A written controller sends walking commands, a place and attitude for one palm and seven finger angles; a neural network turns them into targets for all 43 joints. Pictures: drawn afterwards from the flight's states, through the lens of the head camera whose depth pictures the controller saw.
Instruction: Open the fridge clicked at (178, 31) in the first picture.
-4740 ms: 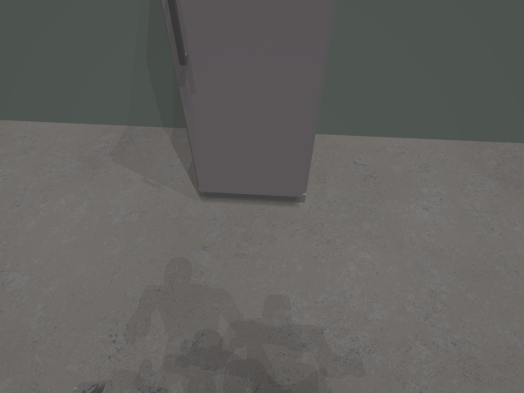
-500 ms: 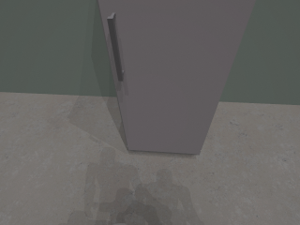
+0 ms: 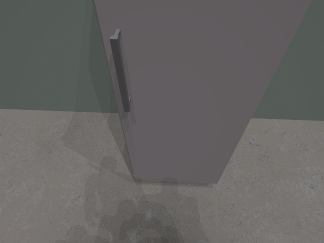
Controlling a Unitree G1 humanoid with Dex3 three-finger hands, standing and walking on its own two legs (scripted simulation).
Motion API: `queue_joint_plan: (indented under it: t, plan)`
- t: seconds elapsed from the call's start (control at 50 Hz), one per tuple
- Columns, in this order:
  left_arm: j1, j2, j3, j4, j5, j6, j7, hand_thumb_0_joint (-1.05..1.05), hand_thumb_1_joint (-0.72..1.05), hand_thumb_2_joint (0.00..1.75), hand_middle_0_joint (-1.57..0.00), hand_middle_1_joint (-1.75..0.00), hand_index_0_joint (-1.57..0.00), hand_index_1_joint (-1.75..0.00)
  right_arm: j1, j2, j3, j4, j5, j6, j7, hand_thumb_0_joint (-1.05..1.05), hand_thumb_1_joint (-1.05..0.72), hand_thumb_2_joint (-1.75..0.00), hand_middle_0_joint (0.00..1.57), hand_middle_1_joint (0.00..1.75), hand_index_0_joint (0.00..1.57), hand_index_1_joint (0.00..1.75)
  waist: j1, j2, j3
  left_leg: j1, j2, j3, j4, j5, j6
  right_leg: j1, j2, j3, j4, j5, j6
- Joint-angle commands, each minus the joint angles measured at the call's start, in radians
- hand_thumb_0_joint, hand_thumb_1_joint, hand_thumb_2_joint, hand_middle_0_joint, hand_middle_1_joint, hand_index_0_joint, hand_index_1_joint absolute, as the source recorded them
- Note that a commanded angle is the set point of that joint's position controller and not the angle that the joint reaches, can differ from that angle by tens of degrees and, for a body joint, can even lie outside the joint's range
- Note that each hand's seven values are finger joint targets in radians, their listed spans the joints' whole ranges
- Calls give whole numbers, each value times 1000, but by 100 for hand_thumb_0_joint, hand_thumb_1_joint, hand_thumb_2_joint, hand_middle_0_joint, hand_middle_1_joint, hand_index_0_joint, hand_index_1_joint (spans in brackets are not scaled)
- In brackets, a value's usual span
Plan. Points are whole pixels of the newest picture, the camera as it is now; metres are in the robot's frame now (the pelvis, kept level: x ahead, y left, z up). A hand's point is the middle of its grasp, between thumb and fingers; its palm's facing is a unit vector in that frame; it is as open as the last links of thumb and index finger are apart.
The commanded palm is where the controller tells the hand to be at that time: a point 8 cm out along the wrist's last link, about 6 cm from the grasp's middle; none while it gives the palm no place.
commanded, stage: come to a stop and stand still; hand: left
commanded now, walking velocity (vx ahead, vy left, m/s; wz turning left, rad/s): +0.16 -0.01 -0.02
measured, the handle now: (123, 75) +0.55 +0.15 +0.12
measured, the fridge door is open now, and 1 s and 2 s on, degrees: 0 0 0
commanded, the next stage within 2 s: look again from close up in 1.54 s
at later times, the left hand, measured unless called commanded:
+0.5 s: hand out of the picture +0.10 +0.19 -0.17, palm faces +0.09 -0.96 -0.26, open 7.3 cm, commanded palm none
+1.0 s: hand out of the picture -0.02 +0.19 -0.17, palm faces +0.05 -0.98 -0.20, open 7.3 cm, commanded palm none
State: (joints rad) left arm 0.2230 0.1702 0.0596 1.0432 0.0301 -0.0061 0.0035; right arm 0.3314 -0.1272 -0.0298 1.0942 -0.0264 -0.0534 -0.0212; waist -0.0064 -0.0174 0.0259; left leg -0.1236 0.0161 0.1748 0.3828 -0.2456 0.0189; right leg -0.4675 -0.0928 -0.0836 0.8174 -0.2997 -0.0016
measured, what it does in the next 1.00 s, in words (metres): steps on the spot: right foot, then left foot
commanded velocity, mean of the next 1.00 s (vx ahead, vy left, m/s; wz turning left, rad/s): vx -0.08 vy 0.04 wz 0.00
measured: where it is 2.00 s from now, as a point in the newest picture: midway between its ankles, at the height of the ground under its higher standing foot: outside the picture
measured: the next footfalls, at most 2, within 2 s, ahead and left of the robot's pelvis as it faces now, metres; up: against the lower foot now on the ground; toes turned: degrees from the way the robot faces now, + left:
right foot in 0.10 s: +0.14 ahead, -0.12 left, +0.00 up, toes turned -7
left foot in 0.58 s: +0.07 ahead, +0.13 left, +0.00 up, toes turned +6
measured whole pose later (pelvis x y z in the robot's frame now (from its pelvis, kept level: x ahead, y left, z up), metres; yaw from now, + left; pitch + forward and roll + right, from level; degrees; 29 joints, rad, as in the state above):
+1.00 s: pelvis +0.01 +0.03 +0.00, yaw +1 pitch -1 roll +1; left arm 0.30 0.13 0.00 1.15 0.02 0.01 0.03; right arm 0.23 -0.17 -0.02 1.11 -0.01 0.00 -0.03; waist 0.00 0.02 0.03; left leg -0.20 -0.01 0.09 0.40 -0.17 0.03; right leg -0.15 -0.03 -0.02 0.44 -0.27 0.01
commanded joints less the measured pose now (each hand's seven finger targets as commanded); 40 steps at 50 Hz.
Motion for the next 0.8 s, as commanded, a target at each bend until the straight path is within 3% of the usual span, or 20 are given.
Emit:
queue_joint_plan:
  t: [0.0,0.04,0.06,0.08,0.1,0.12,0.16,0.2,0.24,0.32,0.44,0.5,0.52,0.54,0.56,0.58,0.64,0.68,0.76,0.78]
  plan:
    - [28,2,-5,-43,-1,-12,-11,0,90,90,-20,-30,-20,-30,41,-148,-36,-21,1,0,0,0,-90,-90,20,30,20,30,8,122,68,-95,268,-164,-137,93,139,111,21,-26,-150,45,4]
    - [82,24,-1,-19,1,-23,-4,0,90,90,-20,-30,-20,-30,33,-122,-28,-14,4,7,-1,0,-90,-90,20,30,20,30,39,57,55,-146,215,-126,2,130,86,273,46,-35,-310,146,1]
    - [142,64,4,2,2,-35,6,0,90,90,-20,-30,-20,-30,46,-88,-18,-7,10,4,-1,0,-90,-90,20,30,20,30,66,-34,14,-192,155,-80,123,100,35,396,-24,58,-381,284,-8]
    - [178,134,8,17,0,-49,18,0,90,90,-20,-30,-20,-30,77,-43,-6,-14,19,4,2,0,-90,-90,20,30,20,30,53,-204,-61,-276,63,-28,252,-111,-21,493,-213,274,-427,539,-74]
    - [176,170,6,15,-13,-48,21,0,90,90,-20,-30,-20,-30,89,-62,-7,-16,24,18,-6,0,-90,-90,20,30,20,30,42,-205,-100,-222,38,-62,349,-330,-42,451,-306,318,-470,741,-159]
    - [127,172,5,9,-15,-48,27,0,90,90,-20,-30,-20,-30,83,-58,-9,-9,25,34,-10,0,-90,-90,20,30,20,30,33,-243,-120,-207,53,-113,422,-362,-43,418,-302,307,-458,877,-187]
    - [65,136,-1,-2,-10,-33,44,0,90,90,-20,-30,-20,-30,56,-55,-11,4,31,54,-18,0,-90,-90,20,30,20,30,24,-140,-92,-245,55,-160,504,-330,-48,414,-286,233,-405,1027,-204]
    - [46,145,7,-13,-9,-19,49,0,90,90,-20,-30,-20,-30,22,-58,-18,-4,27,75,-17,0,-90,-90,20,30,20,30,30,-71,-93,-273,39,-165,568,-299,-58,410,-276,198,-406,993,-203]
    - [25,148,22,-31,-5,-5,52,0,90,90,-20,-30,-20,-30,3,-66,-31,-25,21,92,-12,0,-90,-90,20,30,20,30,31,-64,-83,-296,26,-163,629,-258,-68,375,-273,170,-423,917,-202]
    - [-22,161,29,-73,-2,7,50,0,90,90,-20,-30,-20,-30,-38,-89,-44,-73,12,112,3,0,-90,-90,20,30,20,30,20,-120,-66,-306,24,-175,666,-191,-80,281,-259,145,-472,685,-191]
    - [-24,183,36,-87,9,16,38,0,90,90,-20,-30,-20,-30,-79,-93,-34,-121,16,89,12,0,-90,-90,20,30,20,30,30,-167,-90,-217,19,-127,399,-179,-62,280,-221,162,-496,349,-176]
    - [-28,186,32,-83,-2,24,33,0,90,90,-20,-30,-20,-30,-24,-104,-27,-106,14,73,9,0,-90,-90,20,30,20,30,0,-147,-84,-48,8,-95,134,-26,-52,189,-176,148,-455,190,-115]
    - [-31,165,25,-83,-9,29,30,0,90,90,-20,-30,-20,-30,8,-123,-26,-97,14,67,9,0,-90,-90,20,30,20,30,-17,-77,-74,21,35,-122,36,15,-43,122,-137,125,-409,70,-75]
    - [-6,114,15,-89,-13,35,25,0,90,90,-20,-30,-20,-30,-5,-176,-35,-109,8,59,8,0,-90,-90,20,30,20,30,-6,139,-62,15,173,-304,-73,2,1,50,-44,62,-296,-62,-23]
    - [-8,75,6,-103,-17,40,24,0,90,90,-20,-30,-20,-30,-54,-238,-37,-144,0,61,4,0,-90,-90,20,30,20,30,5,290,3,-149,314,-446,-181,-13,76,65,29,-5,-193,-148,23]
    - [-38,95,5,-92,-8,50,27,0,90,90,-20,-30,-20,-30,-122,-225,-34,-152,-1,60,-3,0,-90,-90,20,30,20,30,1,301,37,-255,317,-482,-246,-68,115,104,39,53,-67,-190,26]
    - [61,93,7,-30,-3,52,15,0,90,90,-20,-30,-20,-30,-199,-185,-16,-150,5,56,-17,0,-90,-90,20,30,20,30,58,195,32,-203,219,-329,-198,-36,105,81,51,105,96,-99,13]
    - [76,81,-4,-10,-6,42,17,0,90,90,-20,-30,-20,-30,-169,-178,-15,-131,10,50,-17,0,-90,-90,20,30,20,30,44,150,8,-120,205,-288,-174,73,117,78,46,90,61,-98,26]
    - [53,52,-29,2,-10,30,23,0,90,90,-20,-30,-20,-30,-80,-172,-22,-74,11,46,-18,0,-90,-90,20,30,20,30,2,137,-11,-1,222,-309,-134,226,137,136,35,61,-177,-124,35]
    - [71,51,-32,13,-13,27,25,0,90,90,-20,-30,-20,-30,-67,-173,-22,-63,13,45,-17,0,-90,-90,20,30,20,30,6,127,-24,3,219,-313,-117,249,131,178,37,59,-251,-88,33]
